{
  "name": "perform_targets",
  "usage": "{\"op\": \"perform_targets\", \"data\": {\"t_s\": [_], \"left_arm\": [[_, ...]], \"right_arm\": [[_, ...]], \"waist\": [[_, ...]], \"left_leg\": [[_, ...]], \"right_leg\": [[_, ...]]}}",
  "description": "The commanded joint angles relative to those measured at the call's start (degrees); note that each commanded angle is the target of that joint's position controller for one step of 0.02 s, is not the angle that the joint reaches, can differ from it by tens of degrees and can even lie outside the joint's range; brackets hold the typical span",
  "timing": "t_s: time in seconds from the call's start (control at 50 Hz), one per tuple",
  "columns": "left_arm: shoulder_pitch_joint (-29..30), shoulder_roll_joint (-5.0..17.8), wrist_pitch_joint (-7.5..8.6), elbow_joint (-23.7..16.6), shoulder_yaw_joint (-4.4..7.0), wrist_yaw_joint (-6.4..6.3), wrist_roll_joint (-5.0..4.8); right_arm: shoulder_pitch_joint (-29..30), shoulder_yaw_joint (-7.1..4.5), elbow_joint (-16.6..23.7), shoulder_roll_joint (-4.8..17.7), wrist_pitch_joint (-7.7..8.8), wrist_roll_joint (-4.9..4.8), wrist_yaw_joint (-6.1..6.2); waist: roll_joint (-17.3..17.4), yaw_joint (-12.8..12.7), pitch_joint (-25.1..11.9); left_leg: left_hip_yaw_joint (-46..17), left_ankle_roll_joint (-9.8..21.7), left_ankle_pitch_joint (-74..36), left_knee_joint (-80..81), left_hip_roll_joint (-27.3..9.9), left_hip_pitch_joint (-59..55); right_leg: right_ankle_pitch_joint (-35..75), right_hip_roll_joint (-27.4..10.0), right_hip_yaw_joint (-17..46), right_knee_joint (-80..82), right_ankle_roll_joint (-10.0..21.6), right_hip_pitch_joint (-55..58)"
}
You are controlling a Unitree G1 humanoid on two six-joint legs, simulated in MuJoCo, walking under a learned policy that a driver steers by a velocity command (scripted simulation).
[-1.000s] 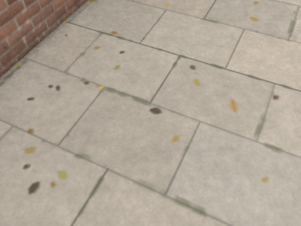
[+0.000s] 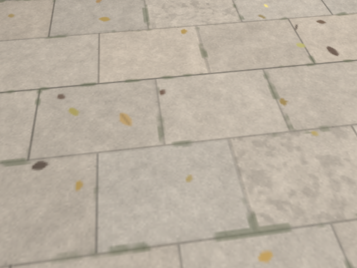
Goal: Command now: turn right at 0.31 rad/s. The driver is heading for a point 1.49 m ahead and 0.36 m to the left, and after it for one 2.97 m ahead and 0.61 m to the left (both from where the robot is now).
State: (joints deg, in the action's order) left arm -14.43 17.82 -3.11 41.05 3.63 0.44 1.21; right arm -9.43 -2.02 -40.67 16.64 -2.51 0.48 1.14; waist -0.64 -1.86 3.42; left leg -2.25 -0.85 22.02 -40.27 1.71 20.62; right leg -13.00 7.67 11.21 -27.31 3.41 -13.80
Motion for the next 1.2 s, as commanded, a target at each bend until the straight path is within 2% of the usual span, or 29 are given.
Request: {"op": "perform_targets", "data": {"t_s": [0.02,0.04,0.06,0.08,0.1,0.14,0.28,0.32,0.36,0.38,0.42,0.46,0.56,0.58,0.6,0.62,0.64,0.66,0.74,0.84,0.92,0.96,1.0,1.02,1.04,1.06,1.1,1.16,1.2], "left_arm": [[2.78,7.88,0.53,-3.37,1.65,-0.52,-0.6],[2.3,6.23,0.79,-3.31,1.0,-0.76,-0.89],[-1.2,1.85,1.14,-3.39,-0.23,-0.76,-0.7],[-2.42,4.18,0.85,-3.3,0.41,-1.29,-0.56],[-1.74,6.85,0.46,-2.39,1.14,-1.46,0.2],[-1.33,5.7,0.19,-0.48,1.08,-0.8,-0.5],[1.3,1.84,-0.27,2.25,-1.06,-0.64,-1.09],[-0.56,1.39,0.17,4.11,-1.45,-1.19,-1.05],[-1.11,3.96,1.41,4.98,-1.52,-1.9,0.41],[0.8,7.02,1.54,6.18,-0.64,-1.75,0.1],[-2.07,6.53,1.75,7.27,-0.39,-1.12,0.29],[-2.84,7.54,1.96,7.95,0.01,-1.1,0.34],[1.65,6.05,3.79,7.53,0.26,-0.61,-0.56],[3.33,4.35,4.33,6.84,-0.08,-0.63,-0.37],[5.92,0.19,4.96,4.63,-1.29,-0.22,-0.67],[7.99,2.95,5.3,3.05,-0.64,-0.27,0.38],[7.57,4.61,5.42,3.52,-0.12,-0.12,0.91],[5.69,3.54,5.73,4.68,-0.36,0.51,0.5],[5.59,1.94,5.64,5.66,-0.83,2.12,1.23],[15.72,-0.62,5.33,1.72,-2.26,2.58,0.94],[18.53,0.3,5.17,0.36,-2.3,2.2,0.38],[15.15,1.44,5.38,1.19,-1.7,1.56,0.51],[1.71,3.21,6.12,5.77,-0.39,0.6,0.78],[-7.27,5.89,6.69,8.37,0.68,-0.09,1.71],[-13.42,11.71,6.83,8.86,2.05,-0.66,2.95],[-11.45,11.55,6.2,9.18,2.11,-0.09,0.89],[-0.23,4.29,6.49,7.69,0.58,0.3,-0.46],[0.77,0.54,8.01,9.44,-0.58,0.14,-0.22],[-2.32,0.9,8.95,11.07,-0.49,0.19,-0.48]], "right_arm": [[-4.28,-0.74,2.67,3.91,1.43,-0.05,0.76],[-4.89,-0.72,2.48,4.69,2.02,0.54,1.24],[-3.78,-0.73,3.54,7.85,2.53,1.51,1.67],[-0.56,-1.35,4.22,11.59,2.29,1.13,1.09],[-2.28,-1.2,3.16,9.48,2.4,0.7,0.54],[1.77,0.28,2.99,4.85,2.75,0.57,0.09],[-2.36,0.08,-0.84,5.5,2.45,0.69,-0.05],[-1.85,-0.15,-1.71,5.87,2.1,0.33,-0.1],[-3.36,0.45,-1.93,3.83,2.78,0.34,-0.41],[-3.98,0.49,-2.12,2.94,2.7,-0.08,-0.72],[0.43,-0.16,-2.17,4.34,2.11,1.24,-1.05],[1.57,-0.19,-1.36,3.42,2.42,1.53,-1.67],[-7.84,-0.52,-5.2,2.04,5.08,0.93,-2.17],[-13.65,-1.17,-7.29,3.79,5.6,1.0,-1.66],[-19.61,-2.65,-8.62,9.48,6.05,1.26,-1.14],[-24.23,-3.68,-10.38,12.44,5.92,0.99,-1.46],[-20.72,-2.83,-9.97,9.34,5.91,1.21,-1.54],[-16.33,-2.3,-8.68,7.15,6.17,1.1,-1.65],[-14.96,-1.16,-9.89,3.98,7.5,0.64,-1.58],[-18.84,-0.77,-13.32,3.89,7.61,0.28,-1.42],[-19.38,-0.99,-14.88,5.4,7.69,0.37,-1.26],[-17.83,-1.1,-15.23,6.04,7.62,0.28,-1.04],[-16.52,-1.23,-15.5,6.6,7.1,0.3,-0.96],[-16.83,-0.88,-15.0,5.71,7.0,0.23,-1.0],[-21.23,0.58,-12.88,-0.88,6.95,-0.88,-1.48],[-22.22,-0.44,-13.64,2.05,6.84,-0.29,-1.43],[-13.56,-1.06,-11.76,3.88,7.08,0.44,-1.77],[-14.04,-0.61,-12.8,0.86,5.74,1.58,-2.6],[-12.54,-0.6,-12.37,0.18,4.98,1.65,-3.07]], "waist": [[-5.95,3.31,-5.46],[-3.27,3.35,-5.58],[8.56,1.08,-7.33],[12.32,0.34,-4.83],[9.58,1.32,-4.58],[7.33,-0.25,-2.12],[10.59,2.61,-5.29],[9.35,0.9,-5.31],[4.14,1.58,-8.57],[-4.04,3.96,-5.05],[-6.55,0.12,0.27],[-10.6,-0.41,6.28],[-6.9,5.19,3.66],[-3.35,7.72,2.29],[9.03,9.98,0.69],[12.34,10.86,2.01],[4.91,7.46,4.74],[3.17,4.91,5.3],[5.24,3.13,2.01],[6.04,4.69,3.03],[6.98,4.54,3.67],[6.4,2.21,2.29],[4.63,-3.64,-5.04],[2.48,-6.79,-10.17],[-9.6,-5.33,-18.19],[-11.01,-4.15,-19.6],[-2.67,-0.28,-3.93],[-3.1,3.73,-1.66],[-2.53,4.06,-1.53]], "left_leg": [[0.81,1.75,-6.82,15.0,0.41,-10.39],[-2.7,2.6,-11.23,21.76,-3.16,-15.52],[-16.46,5.17,-13.54,27.14,-16.3,-19.51],[-24.74,12.64,-23.0,26.64,-23.4,-12.46],[-24.12,16.23,-24.01,25.98,-23.53,-8.7],[-14.33,13.1,-23.2,25.38,-15.99,-6.49],[-9.17,11.13,-31.26,19.9,-11.46,-15.31],[-8.67,9.03,-30.19,17.98,-10.36,-13.31],[-8.44,4.99,-18.21,17.89,-9.07,-7.24],[-2.88,4.51,-4.69,18.08,-2.7,-6.54],[1.43,4.57,4.74,8.45,1.09,-1.86],[4.39,4.94,3.2,3.09,0.77,2.93],[5.4,6.98,-2.7,14.93,1.04,-15.23],[0.02,7.65,-1.43,18.18,-1.99,-24.82],[-20.19,11.53,14.11,27.43,-13.2,-31.71],[-35.7,16.16,18.01,33.48,-23.36,-30.95],[-33.75,17.04,17.45,33.01,-23.37,-27.05],[-28.64,15.82,14.23,33.36,-20.77,-24.07],[-12.63,12.55,-10.81,34.46,-13.56,-23.44],[-3.89,12.15,-28.2,33.25,-11.18,-21.09],[-2.64,11.19,-33.4,32.7,-13.28,-19.5],[-1.62,10.05,-44.47,27.93,-14.3,-21.48],[1.3,8.16,-55.54,11.16,-11.98,-21.15],[2.79,7.24,-44.69,-2.45,-9.57,-12.53],[5.79,4.92,-12.94,-24.07,-2.26,3.97],[-0.78,5.55,6.98,-33.63,2.57,11.86],[-1.65,6.53,-3.17,-32.29,-4.08,14.71],[-0.59,5.37,-6.85,-25.56,-7.28,7.17],[0.58,4.55,-8.19,-23.9,-7.6,8.24]], "right_leg": [[20.49,-13.73,14.79,2.39,5.13,0.32],[12.39,-11.7,13.76,0.62,2.21,-2.95],[-4.44,-6.0,6.62,-8.71,-0.97,-6.45],[-20.03,1.92,-2.36,-14.36,-2.06,-9.3],[-20.68,-1.26,-2.24,-21.69,-2.65,-6.41],[-14.82,-2.17,-2.31,-24.75,-3.66,-4.87],[-11.78,-4.11,-9.19,-5.16,-4.92,-0.3],[-0.21,-4.46,-10.28,7.84,-3.89,6.01],[5.28,-11.37,-1.8,10.49,-2.26,15.45],[-2.96,-12.38,0.13,7.73,0.43,9.23],[-26.58,-15.59,7.31,13.3,5.06,4.0],[-33.1,-20.52,14.08,18.77,8.35,1.2],[-20.02,-15.99,5.83,12.94,6.33,-6.0],[-17.64,-13.17,2.08,6.23,4.56,-12.77],[-15.32,-5.69,-6.79,-9.72,1.52,-22.68],[-19.13,-3.78,-10.22,-21.86,1.21,-29.1],[-15.83,-7.15,-6.77,-28.55,2.04,-30.23],[-11.16,-8.96,-6.53,-30.0,2.32,-28.94],[-0.74,-11.14,-10.9,-29.53,0.06,-25.93],[5.62,-10.47,-15.09,-17.57,-2.39,-24.46],[8.49,-8.95,-16.3,-8.2,-0.4,-15.98],[6.58,-7.55,-16.37,-6.11,1.53,-10.81],[5.1,-4.2,-17.57,-1.66,3.77,4.32],[1.16,-9.44,-11.95,-0.62,5.51,17.3],[-13.59,-27.22,14.16,3.74,10.39,31.29],[-18.22,-31.33,33.03,14.36,13.65,29.36],[-14.92,-26.25,15.77,16.2,10.94,13.15],[2.02,-19.97,2.45,19.0,7.89,3.3],[8.09,-19.31,-0.53,20.05,8.58,3.32]]}}
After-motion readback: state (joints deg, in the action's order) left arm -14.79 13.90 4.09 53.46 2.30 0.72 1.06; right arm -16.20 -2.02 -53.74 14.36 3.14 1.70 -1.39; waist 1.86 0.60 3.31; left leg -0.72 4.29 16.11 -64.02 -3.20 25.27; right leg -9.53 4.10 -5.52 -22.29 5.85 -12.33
